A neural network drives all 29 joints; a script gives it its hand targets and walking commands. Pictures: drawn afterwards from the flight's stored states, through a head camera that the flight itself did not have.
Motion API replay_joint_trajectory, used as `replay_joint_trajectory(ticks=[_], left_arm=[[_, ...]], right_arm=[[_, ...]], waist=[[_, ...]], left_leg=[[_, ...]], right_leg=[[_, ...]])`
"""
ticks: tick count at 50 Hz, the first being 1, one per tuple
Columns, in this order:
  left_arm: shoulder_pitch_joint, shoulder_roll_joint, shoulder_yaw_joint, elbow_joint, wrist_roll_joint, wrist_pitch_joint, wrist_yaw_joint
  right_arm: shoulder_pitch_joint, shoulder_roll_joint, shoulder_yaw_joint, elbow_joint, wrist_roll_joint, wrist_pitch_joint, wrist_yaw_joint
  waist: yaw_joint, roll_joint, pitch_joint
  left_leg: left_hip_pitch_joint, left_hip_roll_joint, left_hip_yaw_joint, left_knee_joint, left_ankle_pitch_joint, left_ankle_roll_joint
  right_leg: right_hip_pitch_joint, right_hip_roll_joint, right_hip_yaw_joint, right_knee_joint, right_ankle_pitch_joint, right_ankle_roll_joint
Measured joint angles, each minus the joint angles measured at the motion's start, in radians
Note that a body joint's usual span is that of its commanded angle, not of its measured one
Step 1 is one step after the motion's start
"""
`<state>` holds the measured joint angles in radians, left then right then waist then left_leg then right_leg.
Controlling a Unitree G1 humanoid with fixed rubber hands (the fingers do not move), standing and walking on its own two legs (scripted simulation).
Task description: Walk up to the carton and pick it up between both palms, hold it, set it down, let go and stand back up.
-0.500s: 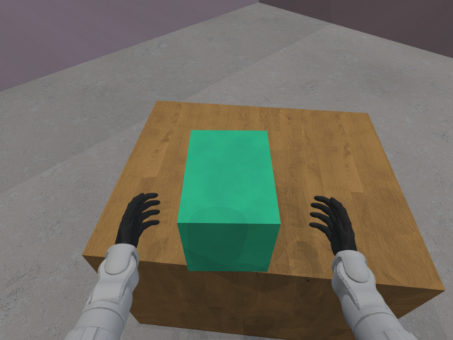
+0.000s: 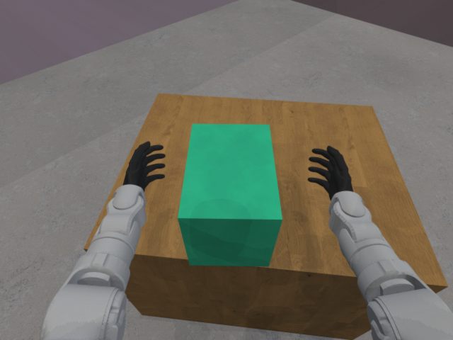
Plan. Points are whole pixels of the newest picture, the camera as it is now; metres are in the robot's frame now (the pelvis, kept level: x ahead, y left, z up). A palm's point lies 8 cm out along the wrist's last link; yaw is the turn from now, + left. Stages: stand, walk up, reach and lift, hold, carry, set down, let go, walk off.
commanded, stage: reach and lift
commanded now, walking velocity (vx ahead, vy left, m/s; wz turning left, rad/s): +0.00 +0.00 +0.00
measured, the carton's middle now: (229, 194) +0.46 +0.03 -0.05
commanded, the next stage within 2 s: none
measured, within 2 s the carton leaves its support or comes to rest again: neither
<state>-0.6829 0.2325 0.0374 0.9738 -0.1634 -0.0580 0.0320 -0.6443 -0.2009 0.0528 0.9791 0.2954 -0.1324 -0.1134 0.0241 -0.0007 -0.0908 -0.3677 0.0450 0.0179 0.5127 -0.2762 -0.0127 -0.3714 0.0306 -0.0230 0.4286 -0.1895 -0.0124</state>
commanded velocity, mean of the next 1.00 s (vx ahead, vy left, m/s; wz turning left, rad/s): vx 0.00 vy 0.00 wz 0.00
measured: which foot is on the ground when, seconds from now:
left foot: down 0.00-1.00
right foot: down 0.00-1.00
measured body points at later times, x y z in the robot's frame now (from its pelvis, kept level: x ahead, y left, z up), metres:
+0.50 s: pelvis -0.01 -0.01 -0.01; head +0.05 +0.01 +0.43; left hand +0.45 +0.20 +0.09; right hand +0.45 -0.19 +0.09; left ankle -0.02 +0.12 -0.74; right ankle +0.01 -0.11 -0.74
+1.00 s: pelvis -0.03 -0.01 -0.05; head +0.10 +0.00 +0.38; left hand +0.44 +0.19 -0.03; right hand +0.44 -0.16 -0.04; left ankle -0.02 +0.12 -0.74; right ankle +0.01 -0.11 -0.74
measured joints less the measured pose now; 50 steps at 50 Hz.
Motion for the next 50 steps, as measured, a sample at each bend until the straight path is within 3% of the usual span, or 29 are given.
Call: replay_joint_trajectory(ticks=[22, 32, 41, 50], left_arm=[[-0.331, 0.052, -0.073, 0.364, -0.114, -0.095, 0.012], [-0.348, 0.042, -0.083, 0.544, -0.099, -0.250, -0.012], [-0.319, 0.032, -0.123, 0.547, -0.157, -0.360, 0.015], [-0.347, -0.005, -0.046, 0.537, -0.082, -0.422, 0.002]], right_arm=[[-0.294, -0.051, 0.013, 0.219, 0.061, 0.039, 0.012], [-0.305, -0.023, 0.047, 0.342, 0.069, -0.079, 0.027], [-0.260, 0.042, -0.063, 0.313, -0.044, -0.171, 0.019], [-0.263, 0.054, -0.065, 0.305, -0.080, -0.258, -0.004]], waist=[[-0.036, -0.001, -0.109], [-0.054, -0.015, -0.132], [-0.058, -0.002, -0.160], [-0.041, 0.012, -0.172]], left_leg=[[-0.226, -0.005, -0.025, 0.072, 0.001, -0.008], [-0.334, -0.021, -0.035, 0.113, 0.002, -0.010], [-0.554, -0.022, -0.050, 0.245, -0.027, -0.016], [-0.675, -0.017, -0.050, 0.350, -0.066, -0.016]], right_leg=[[-0.226, -0.005, -0.020, 0.087, -0.014, -0.007], [-0.341, -0.022, -0.029, 0.157, -0.034, -0.009], [-0.556, -0.025, -0.043, 0.283, -0.064, -0.014], [-0.676, -0.021, -0.042, 0.384, -0.098, -0.015]])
